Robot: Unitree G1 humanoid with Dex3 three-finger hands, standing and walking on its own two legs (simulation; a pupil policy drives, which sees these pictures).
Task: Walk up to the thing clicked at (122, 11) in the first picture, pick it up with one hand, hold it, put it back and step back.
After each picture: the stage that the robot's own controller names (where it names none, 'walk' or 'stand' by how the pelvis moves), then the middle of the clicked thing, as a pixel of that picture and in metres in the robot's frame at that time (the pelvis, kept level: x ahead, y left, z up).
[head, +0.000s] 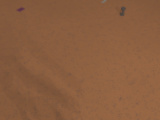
stand; (122, 11) +2.12 -0.56 -0.72
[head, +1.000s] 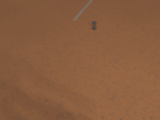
walk; (94, 25) +2.05 -0.04 -0.69
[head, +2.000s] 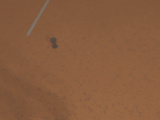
walk; (54, 43) +1.37 +0.39 -0.70
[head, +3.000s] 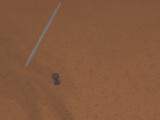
walk; (56, 79) +0.90 +0.33 -0.72
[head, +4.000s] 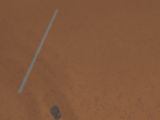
walk; (55, 113) +0.54 +0.27 -0.71
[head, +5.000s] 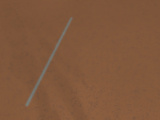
stand; out of the picture +0.40 +0.24 -0.71
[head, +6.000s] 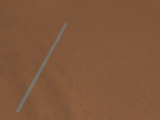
stand; out of the picture +0.37 +0.19 -0.72
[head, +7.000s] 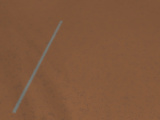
stand; out of the picture +0.36 +0.21 -0.73
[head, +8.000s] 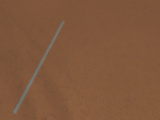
stand; out of the picture +0.35 +0.21 -0.73
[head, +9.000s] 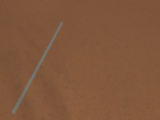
stand; out of the picture +0.35 +0.22 -0.73
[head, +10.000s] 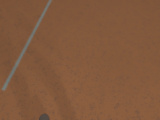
go down; out of the picture +0.38 +0.21 -0.68
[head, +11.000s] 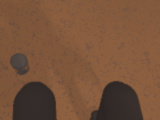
go down; (20, 64) +0.43 +0.24 -0.30
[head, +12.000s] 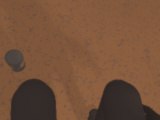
close in; (16, 61) +0.43 +0.25 -0.28
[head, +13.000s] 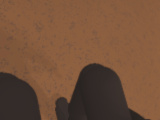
close in; out of the picture +0.42 +0.28 -0.22
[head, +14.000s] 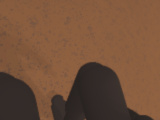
close; out of the picture +0.41 +0.29 -0.22
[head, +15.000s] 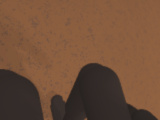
lift; out of the picture +0.37 +0.26 -0.23
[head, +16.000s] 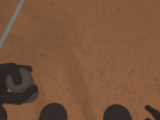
lift; (24, 87) +0.32 +0.20 -0.02
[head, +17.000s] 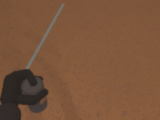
hold; (35, 95) +0.32 +0.17 -0.01
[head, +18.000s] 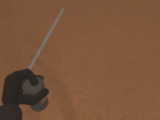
hold; (36, 94) +0.32 +0.17 +0.00
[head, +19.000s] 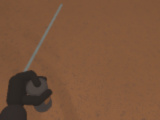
crouch; (40, 95) +0.32 +0.16 -0.02
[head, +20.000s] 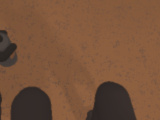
crouch; (3, 51) +0.45 +0.23 -0.11
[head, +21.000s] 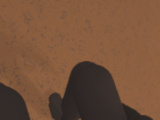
lower; out of the picture +0.42 +0.29 -0.23
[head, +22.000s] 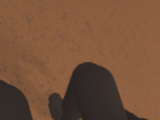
lower; out of the picture +0.42 +0.29 -0.23
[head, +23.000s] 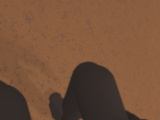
lower; out of the picture +0.42 +0.29 -0.23
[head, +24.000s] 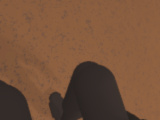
lower; out of the picture +0.42 +0.29 -0.23
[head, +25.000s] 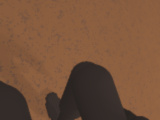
open; out of the picture +0.42 +0.27 -0.23
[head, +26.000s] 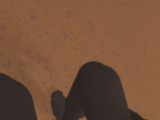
rise; out of the picture +0.41 +0.26 -0.23
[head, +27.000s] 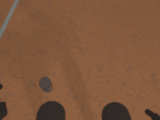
walk; (46, 85) +0.43 +0.20 -0.47
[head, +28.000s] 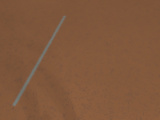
stand; out of the picture +0.37 +0.17 -0.66
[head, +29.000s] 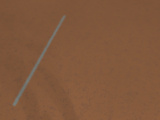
stand; out of the picture +0.38 +0.18 -0.66
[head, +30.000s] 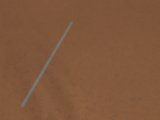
stand; out of the picture +0.40 +0.17 -0.71
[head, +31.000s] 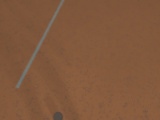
walk; (58, 118) +0.41 +0.14 -0.70
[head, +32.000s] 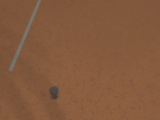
walk; (54, 93) +0.57 +0.16 -0.70
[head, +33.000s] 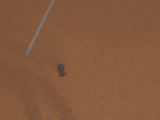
walk; (61, 70) +0.86 +0.25 -0.69
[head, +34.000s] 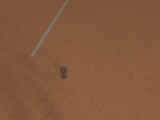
stand; (63, 72) +0.97 +0.18 -0.72
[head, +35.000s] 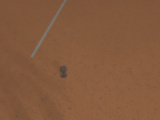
stand; (63, 72) +0.99 +0.20 -0.72
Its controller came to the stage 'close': yes
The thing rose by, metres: 0.71
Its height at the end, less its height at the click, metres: +0.00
